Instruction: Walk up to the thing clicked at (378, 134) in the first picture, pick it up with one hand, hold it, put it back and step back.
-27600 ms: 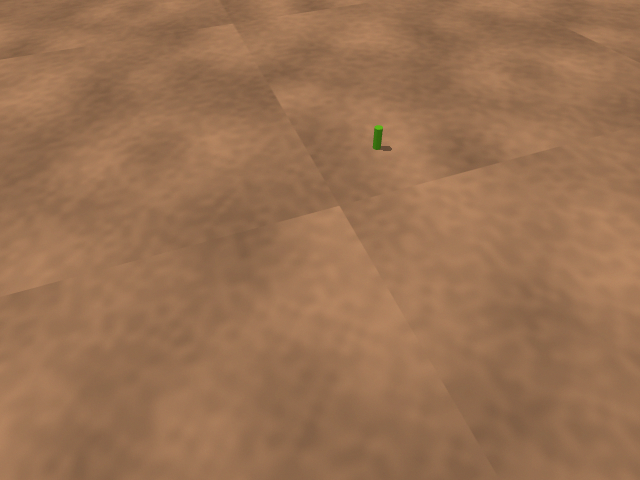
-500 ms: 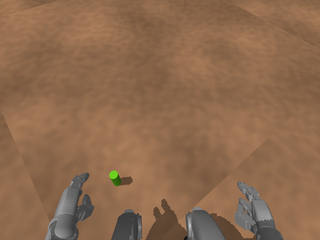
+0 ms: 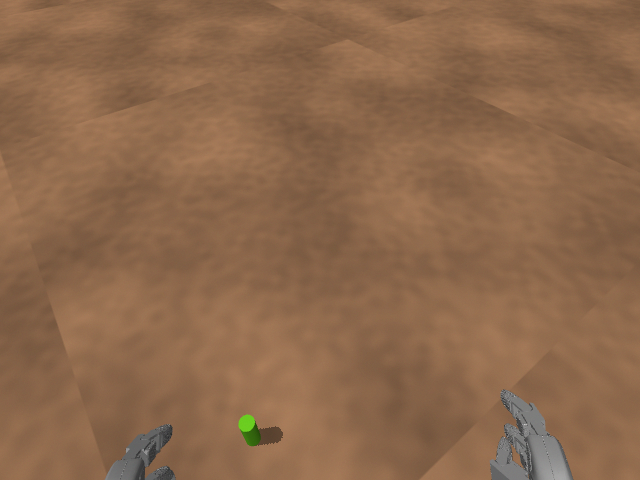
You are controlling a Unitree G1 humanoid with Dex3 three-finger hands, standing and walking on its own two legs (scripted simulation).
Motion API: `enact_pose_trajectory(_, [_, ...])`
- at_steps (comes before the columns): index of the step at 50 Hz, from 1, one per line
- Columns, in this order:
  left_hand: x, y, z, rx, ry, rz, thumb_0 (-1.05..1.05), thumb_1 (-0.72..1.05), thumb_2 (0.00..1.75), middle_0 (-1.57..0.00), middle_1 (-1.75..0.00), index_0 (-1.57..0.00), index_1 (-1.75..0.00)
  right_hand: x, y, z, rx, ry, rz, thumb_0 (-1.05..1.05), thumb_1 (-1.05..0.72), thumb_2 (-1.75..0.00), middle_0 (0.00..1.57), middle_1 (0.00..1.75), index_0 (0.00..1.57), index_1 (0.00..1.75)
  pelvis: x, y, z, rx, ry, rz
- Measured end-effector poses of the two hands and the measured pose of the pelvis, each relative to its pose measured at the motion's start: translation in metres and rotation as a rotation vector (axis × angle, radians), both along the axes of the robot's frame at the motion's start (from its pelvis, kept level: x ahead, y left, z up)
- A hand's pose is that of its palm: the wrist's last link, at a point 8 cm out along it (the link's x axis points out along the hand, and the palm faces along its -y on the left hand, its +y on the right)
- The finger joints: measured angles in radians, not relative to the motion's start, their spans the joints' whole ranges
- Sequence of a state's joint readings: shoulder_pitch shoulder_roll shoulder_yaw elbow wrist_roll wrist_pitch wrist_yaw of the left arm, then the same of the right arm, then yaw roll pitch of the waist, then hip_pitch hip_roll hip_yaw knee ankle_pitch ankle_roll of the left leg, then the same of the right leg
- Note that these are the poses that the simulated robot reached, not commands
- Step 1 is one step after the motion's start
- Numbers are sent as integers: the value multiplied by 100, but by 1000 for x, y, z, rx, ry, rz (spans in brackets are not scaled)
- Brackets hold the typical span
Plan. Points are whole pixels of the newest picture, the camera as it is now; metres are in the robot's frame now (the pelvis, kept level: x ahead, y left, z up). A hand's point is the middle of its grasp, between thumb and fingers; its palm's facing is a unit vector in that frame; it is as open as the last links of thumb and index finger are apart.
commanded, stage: home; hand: left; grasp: from above
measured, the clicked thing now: (250, 430) +0.42 +0.21 -0.65
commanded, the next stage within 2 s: stand in 1.84 s
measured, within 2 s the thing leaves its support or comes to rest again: neither
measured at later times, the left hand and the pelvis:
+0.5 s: hand out of the picture +0.16 +0.17 -0.05, palm faces +0.05 -0.98 -0.20, open 7.4 cm; pelvis +0.00 -0.01 +0.00, yaw +0 degrees
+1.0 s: hand out of the picture +0.16 +0.17 -0.05, palm faces +0.05 -0.98 -0.20, open 7.4 cm; pelvis +0.00 -0.01 +0.00, yaw +0 degrees
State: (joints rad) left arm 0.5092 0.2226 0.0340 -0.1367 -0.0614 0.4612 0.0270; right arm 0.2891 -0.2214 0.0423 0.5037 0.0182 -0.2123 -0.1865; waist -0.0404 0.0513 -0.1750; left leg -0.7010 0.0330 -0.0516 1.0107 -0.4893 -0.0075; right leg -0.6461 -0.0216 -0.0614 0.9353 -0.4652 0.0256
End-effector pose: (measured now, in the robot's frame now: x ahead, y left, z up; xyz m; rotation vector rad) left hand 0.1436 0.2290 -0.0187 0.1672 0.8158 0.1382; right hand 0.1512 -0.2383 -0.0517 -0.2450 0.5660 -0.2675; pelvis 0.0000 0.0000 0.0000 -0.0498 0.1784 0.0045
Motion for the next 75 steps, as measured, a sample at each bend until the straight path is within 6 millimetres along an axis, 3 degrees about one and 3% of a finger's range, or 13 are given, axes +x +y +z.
enact_pose_trajectory(8, [0, -5, -2, -9, -1, 4, 1, 91, 90, -20, -30, -20, -30, 8, -2, 2, -8, -10, 28, 1, -90, -90, 21, 30, 21, 30, 1, -4, 0, 3, -8, 4])
enact_pose_trajectory(29, [2, -10, -2, 0, -2, -9, 1, 91, 90, -20, -30, -20, -30, -10, -11, -8, -5, 38, -7, 1, -90, -90, 21, 30, 21, 30, 0, -8, 0, 7, -11, -1])
enact_pose_trajectory(75, [1, -6, -2, -1, -2, -15, 1, 91, 90, -20, -30, -20, -30, -9, -6, -8, -5, 24, -10, 1, -90, -90, 21, 30, 21, 30, -1, -4, -1, 4, -9, -4])
